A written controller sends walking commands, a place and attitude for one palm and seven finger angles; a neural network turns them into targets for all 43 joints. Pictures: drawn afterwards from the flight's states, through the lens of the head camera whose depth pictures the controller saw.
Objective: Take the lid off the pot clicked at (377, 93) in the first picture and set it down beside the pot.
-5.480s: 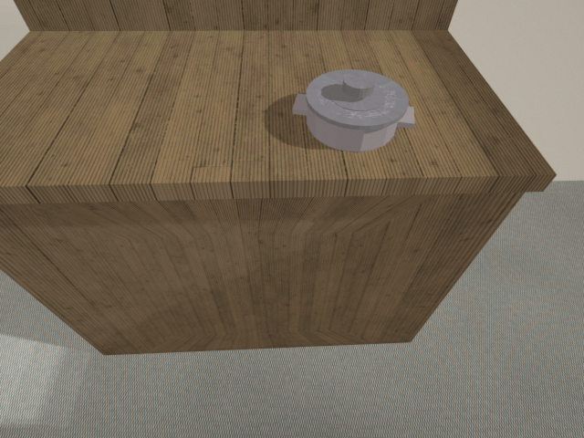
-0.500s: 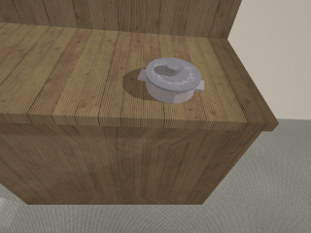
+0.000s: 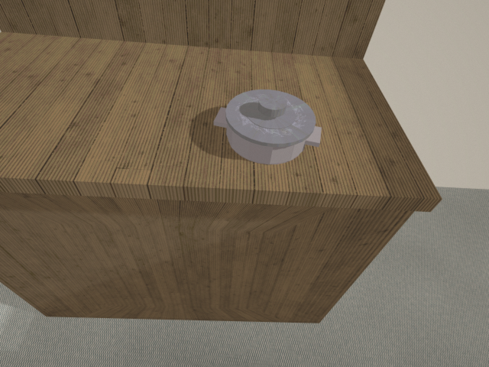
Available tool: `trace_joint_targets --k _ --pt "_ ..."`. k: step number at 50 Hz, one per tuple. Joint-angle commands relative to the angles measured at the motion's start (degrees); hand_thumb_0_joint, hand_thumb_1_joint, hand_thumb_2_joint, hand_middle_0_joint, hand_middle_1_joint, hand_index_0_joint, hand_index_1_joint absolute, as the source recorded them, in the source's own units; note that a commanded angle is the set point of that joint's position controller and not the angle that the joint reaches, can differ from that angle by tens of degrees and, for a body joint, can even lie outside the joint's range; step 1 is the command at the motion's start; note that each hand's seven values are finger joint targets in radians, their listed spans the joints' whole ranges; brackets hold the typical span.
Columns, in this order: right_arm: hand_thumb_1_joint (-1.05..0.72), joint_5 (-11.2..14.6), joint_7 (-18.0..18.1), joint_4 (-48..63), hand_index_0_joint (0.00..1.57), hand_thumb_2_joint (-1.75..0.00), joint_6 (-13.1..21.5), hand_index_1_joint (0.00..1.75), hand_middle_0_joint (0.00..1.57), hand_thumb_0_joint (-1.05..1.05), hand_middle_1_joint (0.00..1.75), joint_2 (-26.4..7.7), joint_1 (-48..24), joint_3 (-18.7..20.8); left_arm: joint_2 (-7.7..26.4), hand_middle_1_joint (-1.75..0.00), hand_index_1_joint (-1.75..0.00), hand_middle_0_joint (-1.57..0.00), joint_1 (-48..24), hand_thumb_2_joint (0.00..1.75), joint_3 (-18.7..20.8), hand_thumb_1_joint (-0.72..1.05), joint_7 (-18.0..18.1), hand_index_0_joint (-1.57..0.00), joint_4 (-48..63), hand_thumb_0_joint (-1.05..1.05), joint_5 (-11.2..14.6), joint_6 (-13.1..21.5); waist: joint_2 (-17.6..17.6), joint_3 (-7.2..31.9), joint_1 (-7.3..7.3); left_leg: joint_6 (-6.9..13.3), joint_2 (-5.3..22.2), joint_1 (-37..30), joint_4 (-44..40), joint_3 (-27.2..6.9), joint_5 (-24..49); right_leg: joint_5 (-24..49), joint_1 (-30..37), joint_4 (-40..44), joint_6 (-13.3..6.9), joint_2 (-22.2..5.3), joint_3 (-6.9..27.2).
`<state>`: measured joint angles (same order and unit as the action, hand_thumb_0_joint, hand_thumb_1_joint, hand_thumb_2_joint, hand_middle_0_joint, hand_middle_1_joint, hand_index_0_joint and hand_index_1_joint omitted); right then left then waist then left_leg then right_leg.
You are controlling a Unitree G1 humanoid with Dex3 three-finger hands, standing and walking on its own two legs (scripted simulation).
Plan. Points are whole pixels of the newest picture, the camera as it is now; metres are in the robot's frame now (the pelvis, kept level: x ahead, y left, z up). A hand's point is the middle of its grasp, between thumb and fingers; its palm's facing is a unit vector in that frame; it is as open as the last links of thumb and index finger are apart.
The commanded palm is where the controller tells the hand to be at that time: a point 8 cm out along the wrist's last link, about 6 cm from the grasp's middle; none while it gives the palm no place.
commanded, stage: shuffle to correct the standing spot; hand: left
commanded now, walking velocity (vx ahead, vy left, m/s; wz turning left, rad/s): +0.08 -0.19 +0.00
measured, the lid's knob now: (272, 105) +0.54 -0.01 +0.16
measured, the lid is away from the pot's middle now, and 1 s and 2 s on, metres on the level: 0.00 0.00 0.00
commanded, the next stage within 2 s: come to a stop and stand still in 0.62 s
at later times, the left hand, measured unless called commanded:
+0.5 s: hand out of the picture +0.09 +0.13 -0.18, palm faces +0.07 -0.99 -0.13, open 7.3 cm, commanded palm none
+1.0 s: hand out of the picture +0.15 +0.03 -0.19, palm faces +0.08 -0.98 -0.16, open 7.3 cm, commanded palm none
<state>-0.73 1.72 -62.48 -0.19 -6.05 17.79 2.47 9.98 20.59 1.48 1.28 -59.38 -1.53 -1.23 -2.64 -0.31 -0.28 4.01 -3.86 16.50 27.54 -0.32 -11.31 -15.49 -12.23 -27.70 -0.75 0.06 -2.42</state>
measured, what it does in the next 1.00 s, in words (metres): steps to the right: right foot, then left foot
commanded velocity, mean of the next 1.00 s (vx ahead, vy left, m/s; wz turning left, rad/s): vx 0.01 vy -0.08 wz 0.00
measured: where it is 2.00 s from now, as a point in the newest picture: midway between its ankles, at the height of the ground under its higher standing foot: outside the picture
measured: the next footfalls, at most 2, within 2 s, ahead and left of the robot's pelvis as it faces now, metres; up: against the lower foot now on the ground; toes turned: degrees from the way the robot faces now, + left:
right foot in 0.70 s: +0.10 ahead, -0.27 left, +0.00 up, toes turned -2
left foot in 0.94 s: +0.09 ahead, -0.07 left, +0.00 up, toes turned +1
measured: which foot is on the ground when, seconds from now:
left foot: down 0.00-0.68, up 0.70-0.92, down 0.94-1.00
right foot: down 0.00-0.30, up 0.32-0.68, down 0.70-1.00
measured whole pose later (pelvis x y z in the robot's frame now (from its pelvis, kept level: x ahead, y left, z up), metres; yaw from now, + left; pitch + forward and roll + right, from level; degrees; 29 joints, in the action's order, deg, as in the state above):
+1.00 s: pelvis +0.09 -0.15 -0.01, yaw +2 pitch -2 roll -1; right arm -0.4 1.8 -56.5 -0.5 -9.0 10.6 2.6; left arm 10.5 11.9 2.0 2.0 -54.1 -0.7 -2.1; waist -3.1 -5.7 0.3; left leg 3.6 -1.3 17.2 34.6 3.6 -15.1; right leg -17.4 -14.3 -33.5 0.4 0.0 -1.6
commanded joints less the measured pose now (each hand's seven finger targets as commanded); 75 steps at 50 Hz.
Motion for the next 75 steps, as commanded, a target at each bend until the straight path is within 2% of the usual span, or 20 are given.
trace_joint_targets --k 1,7,12,13,15,16,18,22,31,33,34,37,45,49,53,59,63,64,67,75 --pt "-0.90 -0.30 0.62 4.08 0.20 -0.90 1.03 0.30 0.20 0.00 0.30 -8.30 0.89 1.76 3.00 -0.30 -0.30 -0.20 5.50 0.90 0.74 0.90 -0.03 -0.20 2.29 0.00 0.13 1.01 2.17 -3.68 0.56 1.44 11.22 5.87 -8.76 -12.65 -16.02 -3.59 1.14 4.63 -2.54 -3.17 4.01" --pt "-0.90 -0.19 1.03 4.99 0.20 -0.90 1.43 0.30 0.20 0.00 0.30 -5.45 -0.77 1.02 3.91 -0.30 -0.30 -0.20 6.74 0.90 1.68 0.90 0.23 -0.20 3.63 0.00 0.13 1.10 -6.30 -4.17 0.95 -1.81 3.86 10.38 14.80 3.18 -9.19 4.24 3.48 10.16 -10.53 -11.96 15.16" --pt "-0.90 -0.04 1.47 4.79 0.20 -0.90 1.54 0.30 0.20 0.00 0.30 -4.21 -0.60 0.72 4.26 -0.30 -0.30 -0.20 4.91 0.90 1.92 0.90 0.28 -0.20 4.02 0.00 -0.23 0.59 -2.21 -4.28 -0.34 -2.24 5.53 3.52 7.04 4.78 -9.16 22.04 1.39 1.77 -11.45 -10.31 10.39" --pt "-0.90 -0.21 1.61 3.64 0.20 -0.90 1.84 0.30 0.20 0.00 0.30 -4.91 2.65 0.76 3.93 -0.30 -0.30 -0.20 3.53 0.90 1.93 0.90 0.06 -0.20 4.41 0.00 -0.01 0.47 0.34 -3.30 -2.22 -1.16 7.73 -4.20 0.34 2.08 -0.74 21.49 -3.14 -3.80 -8.37 -7.48 7.24" --pt "-0.90 -1.36 2.15 2.10 0.20 -0.90 1.87 0.30 0.20 0.00 0.30 -12.41 9.65 2.35 3.02 -0.30 -0.30 -0.20 0.65 0.90 1.76 0.90 -0.45 -0.20 6.69 0.00 0.05 0.64 21.73 -2.33 -4.94 9.35 27.61 -14.68 -10.29 -26.03 16.41 -15.70 -19.92 -26.95 -1.17 1.78 -0.36" --pt "-0.90 -1.30 2.34 2.12 0.20 -0.90 1.50 0.30 0.20 0.00 0.30 -12.74 11.21 2.07 4.94 -0.30 -0.30 -0.20 -1.96 0.90 2.37 0.90 -0.08 -0.20 7.82 0.00 -0.30 0.22 16.02 -4.65 -5.07 12.17 30.43 -11.92 -9.95 -29.04 20.16 -18.52 -22.53 -35.55 -1.63 0.92 5.24" --pt "-0.90 -1.26 2.43 4.02 0.20 -0.90 2.09 0.30 0.20 0.00 0.30 -11.17 5.98 1.72 3.67 -0.30 -0.30 -0.20 -4.18 0.90 2.78 0.90 -0.61 -0.20 8.23 0.00 -0.25 0.20 5.51 -5.94 -2.09 10.44 27.56 -7.35 -9.66 -22.62 21.33 -13.27 -24.10 -41.10 -0.64 -0.95 7.99" --pt "-0.90 -1.00 2.10 5.52 0.20 -0.90 2.86 0.30 0.20 0.00 0.30 -10.38 2.26 1.21 1.13 -0.30 -0.30 -0.20 -3.94 0.90 2.60 0.90 -1.74 -0.20 8.08 0.00 0.06 -1.16 10.10 -2.10 0.16 4.99 20.66 -5.25 -10.27 -7.95 20.95 -4.92 -20.33 -39.26 1.14 -1.98 6.05" --pt "-0.90 -1.60 1.03 7.25 0.20 -0.90 0.90 0.30 0.20 0.00 0.30 -15.55 2.36 4.20 3.18 -0.30 -0.30 -0.20 -9.99 0.90 2.64 0.90 -2.86 -0.20 11.68 0.00 0.68 -0.22 14.48 0.35 -1.83 0.89 18.95 -2.48 -4.67 -6.11 15.47 -2.67 -5.69 -6.29 1.76 -0.38 -1.89" --pt "-0.90 -1.21 0.69 7.43 0.20 -0.90 0.62 0.30 0.20 0.00 0.30 -14.26 2.84 4.05 7.40 -0.30 -0.30 -0.20 -2.46 0.90 3.58 0.90 -2.52 -0.20 9.40 0.00 0.71 0.66 4.65 5.62 1.31 -3.10 13.49 3.53 5.02 -1.34 5.23 7.30 10.29 5.33 1.10 -1.82 0.27" --pt "-0.90 -0.63 0.44 8.31 0.20 -0.90 0.53 0.30 0.20 0.00 0.30 -9.53 3.29 3.18 13.39 -0.30 -0.30 -0.20 1.00 0.90 4.88 0.90 -1.52 -0.20 8.56 0.00 -0.16 0.75 -14.23 7.85 2.87 -5.59 6.83 16.43 17.87 6.85 -14.73 20.40 20.69 5.88 -2.67 -13.97 12.15" --pt "-0.90 -0.25 1.18 9.73 0.20 -0.90 -0.89 0.30 0.20 0.00 0.30 -9.10 -0.95 2.87 12.09 -0.30 -0.30 -0.20 -0.51 0.90 4.49 0.90 -0.32 -0.20 9.83 0.00 -0.18 0.03 -16.03 4.56 3.06 -4.36 5.81 20.26 39.52 1.97 -28.00 23.62 10.46 6.03 -12.57 -16.13 17.14" --pt "-0.90 0.52 -0.14 6.31 0.20 -0.90 0.06 0.30 0.20 0.00 0.30 -5.58 0.82 0.27 8.58 -0.30 -0.30 -0.20 -8.35 0.90 2.32 0.90 1.29 -0.20 9.73 0.00 0.79 1.65 -4.46 0.81 -1.35 -5.52 4.30 -5.81 -0.10 2.62 -1.51 22.79 -3.63 1.89 -6.57 -12.58 10.54" --pt "-0.90 -0.17 0.14 9.17 0.20 -0.90 0.43 0.30 0.20 0.00 0.30 -10.41 -4.65 0.78 6.34 -0.30 -0.30 -0.20 -5.79 0.90 1.67 0.90 1.50 -0.20 8.96 0.00 0.91 0.29 17.07 -0.86 1.34 2.56 15.01 -2.69 -7.30 -9.63 19.30 0.65 -1.21 -3.81 0.03 -3.92 2.35" --pt "-0.90 0.02 0.16 11.33 0.20 -0.90 0.12 0.30 0.20 0.00 0.30 -11.03 -7.53 1.13 6.45 -0.30 -0.30 -0.20 -3.21 0.90 1.40 0.90 1.41 -0.20 7.32 0.00 0.60 0.15 9.86 1.75 2.57 3.96 14.60 -5.22 -6.37 -8.50 19.42 -3.25 -0.62 -4.59 0.35 -3.86 2.46" --pt "-0.90 0.09 -0.60 10.91 0.20 -0.90 -1.17 0.30 0.20 0.00 0.30 -7.98 -5.67 1.25 8.25 -0.30 -0.30 -0.20 -5.13 0.90 1.37 0.90 1.09 -0.20 8.13 0.00 0.41 1.22 -5.87 -0.52 -0.52 -2.72 5.57 -4.70 1.30 -0.85 -5.99 3.09 -6.40 8.59 -4.59 -12.90 13.71" --pt "-0.90 -0.13 -0.84 9.32 0.20 -0.90 -0.76 0.30 0.20 0.00 0.30 -7.33 -5.10 0.58 7.64 -0.30 -0.30 -0.20 -5.10 0.90 1.13 0.90 0.81 -0.20 7.71 0.00 0.54 1.18 -2.27 -2.25 -0.60 -2.28 6.94 -6.99 -1.89 -2.46 -5.75 -5.24 -10.19 9.02 -3.30 -9.91 10.67" --pt "-0.90 0.03 -1.04 12.25 0.20 -0.90 0.00 0.30 0.20 0.00 0.30 -12.37 -6.73 0.77 7.10 -0.30 -0.30 -0.20 1.44 0.90 0.28 0.90 2.68 -0.20 5.53 0.00 -0.53 2.62 2.47 1.64 0.22 -3.71 7.76 -7.37 6.41 -0.17 -1.36 9.66 -4.94 7.63 -2.55 -10.24 12.55" --pt "-0.90 -0.41 -1.52 14.07 0.20 -0.90 -0.42 0.30 0.20 0.00 0.30 -9.26 -5.05 0.24 10.11 -0.30 -0.30 -0.20 -4.28 0.90 0.49 0.90 1.96 -0.20 9.17 0.00 0.45 2.08 6.80 0.17 -1.50 -2.68 7.00 -3.21 1.24 -2.37 -11.10 -13.17 -10.13 4.04 -4.38 -8.86 9.81" --pt "-0.90 -0.07 -1.33 12.83 0.20 -0.90 1.10 0.30 0.20 0.00 0.30 -11.62 -4.69 -0.32 5.78 -0.30 -0.30 -0.20 0.73 0.90 -0.70 0.90 1.37 -0.20 6.89 0.00 0.37 1.83 4.03 -3.60 1.48 0.48 10.69 5.28 -10.10 -9.19 -14.85 -2.54 -2.83 -0.63 -1.67 -3.44 3.88"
